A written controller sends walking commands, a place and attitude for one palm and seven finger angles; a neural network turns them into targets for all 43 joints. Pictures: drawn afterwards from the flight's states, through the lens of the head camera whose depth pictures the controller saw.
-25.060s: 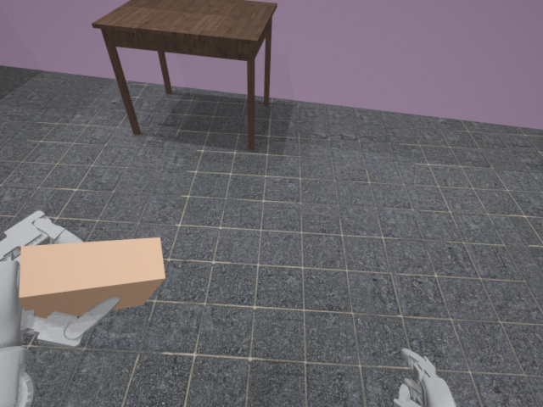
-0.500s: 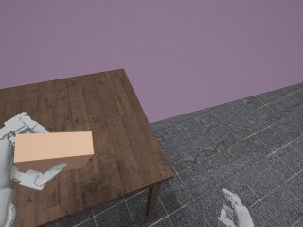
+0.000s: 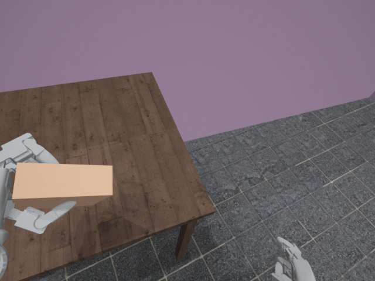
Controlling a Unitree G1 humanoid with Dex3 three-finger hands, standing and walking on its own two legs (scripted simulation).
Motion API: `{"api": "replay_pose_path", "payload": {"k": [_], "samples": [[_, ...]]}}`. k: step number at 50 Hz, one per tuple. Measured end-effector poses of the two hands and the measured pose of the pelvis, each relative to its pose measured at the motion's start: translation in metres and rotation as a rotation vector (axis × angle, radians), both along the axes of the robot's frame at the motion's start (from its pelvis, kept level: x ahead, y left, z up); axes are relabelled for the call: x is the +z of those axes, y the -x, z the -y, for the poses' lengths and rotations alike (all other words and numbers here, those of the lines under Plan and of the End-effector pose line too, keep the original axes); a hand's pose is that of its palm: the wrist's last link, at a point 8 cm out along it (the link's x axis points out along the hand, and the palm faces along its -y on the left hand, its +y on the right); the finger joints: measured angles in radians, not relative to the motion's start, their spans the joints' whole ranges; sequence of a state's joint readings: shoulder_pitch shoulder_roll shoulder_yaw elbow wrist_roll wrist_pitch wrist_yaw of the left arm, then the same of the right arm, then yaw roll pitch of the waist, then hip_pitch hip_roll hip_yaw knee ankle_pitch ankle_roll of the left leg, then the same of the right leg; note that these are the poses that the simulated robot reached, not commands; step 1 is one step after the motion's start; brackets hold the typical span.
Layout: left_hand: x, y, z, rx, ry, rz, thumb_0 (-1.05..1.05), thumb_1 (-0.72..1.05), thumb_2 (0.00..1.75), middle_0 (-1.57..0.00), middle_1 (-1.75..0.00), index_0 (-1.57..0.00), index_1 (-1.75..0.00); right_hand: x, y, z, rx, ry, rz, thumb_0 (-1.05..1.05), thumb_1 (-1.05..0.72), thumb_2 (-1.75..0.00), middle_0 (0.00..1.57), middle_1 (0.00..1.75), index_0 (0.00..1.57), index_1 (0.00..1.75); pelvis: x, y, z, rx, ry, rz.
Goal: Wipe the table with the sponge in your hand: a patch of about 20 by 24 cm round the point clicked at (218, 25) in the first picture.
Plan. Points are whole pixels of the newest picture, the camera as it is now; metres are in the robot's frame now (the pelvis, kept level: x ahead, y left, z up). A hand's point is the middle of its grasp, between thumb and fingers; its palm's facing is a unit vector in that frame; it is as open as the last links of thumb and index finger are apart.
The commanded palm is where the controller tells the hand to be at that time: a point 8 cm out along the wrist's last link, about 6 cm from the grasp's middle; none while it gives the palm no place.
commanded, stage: come to a stop and stand still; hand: left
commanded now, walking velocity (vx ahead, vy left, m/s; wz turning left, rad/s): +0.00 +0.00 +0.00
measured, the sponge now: (76, 188) +0.24 +0.22 +0.11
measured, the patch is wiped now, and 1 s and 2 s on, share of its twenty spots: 0.00 0.00 0.00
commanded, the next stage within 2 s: look again from close up in 0.44 s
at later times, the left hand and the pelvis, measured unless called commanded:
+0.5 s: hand (33, 176) +0.22 +0.26 +0.16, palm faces +0.37 -0.86 -0.35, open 9.1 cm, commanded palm +0.16 +0.29 +0.18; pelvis +0.00 +0.01 +0.00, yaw +0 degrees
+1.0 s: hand (29, 165) +0.23 +0.26 +0.18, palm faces +0.37 -0.78 -0.51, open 9.1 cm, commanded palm +0.15 +0.28 +0.17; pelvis -0.01 +0.00 +0.00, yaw +2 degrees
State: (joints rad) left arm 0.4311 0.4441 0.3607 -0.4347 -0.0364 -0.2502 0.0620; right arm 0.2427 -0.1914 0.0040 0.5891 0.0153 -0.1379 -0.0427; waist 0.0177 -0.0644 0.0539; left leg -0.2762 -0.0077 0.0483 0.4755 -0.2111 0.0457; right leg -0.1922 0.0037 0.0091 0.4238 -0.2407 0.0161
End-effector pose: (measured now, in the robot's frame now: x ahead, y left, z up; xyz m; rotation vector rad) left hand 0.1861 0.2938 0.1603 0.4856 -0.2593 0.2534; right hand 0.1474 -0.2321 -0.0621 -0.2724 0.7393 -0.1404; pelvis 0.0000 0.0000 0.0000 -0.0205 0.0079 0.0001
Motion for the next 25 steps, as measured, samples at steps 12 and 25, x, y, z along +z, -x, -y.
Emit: {"api": "replay_pose_path", "payload": {"k": [12,25], "samples": [[0.016,-0.006,0.003,0.01,0.062,0.109,0.0,-0.42,1.06,-0.84,-1.42,-0.83,-1.41,0.011,-0.037,-0.021,0.054,-0.025,0.084,0.01,-0.9,-0.9,0.2,0.3,0.2,0.3,0.001,-0.01,-0.008,-0.006,0.005,0.004],[0.015,0.002,-0.005,0.047,0.053,0.077,0.0,-0.42,1.06,-0.84,-1.42,-0.83,-1.41,0.01,-0.03,-0.024,0.061,-0.021,0.068,0.01,-0.9,-0.9,0.2,0.3,0.2,0.3,0.002,-0.005,-0.01,0.003,0.009,0.013]]}}
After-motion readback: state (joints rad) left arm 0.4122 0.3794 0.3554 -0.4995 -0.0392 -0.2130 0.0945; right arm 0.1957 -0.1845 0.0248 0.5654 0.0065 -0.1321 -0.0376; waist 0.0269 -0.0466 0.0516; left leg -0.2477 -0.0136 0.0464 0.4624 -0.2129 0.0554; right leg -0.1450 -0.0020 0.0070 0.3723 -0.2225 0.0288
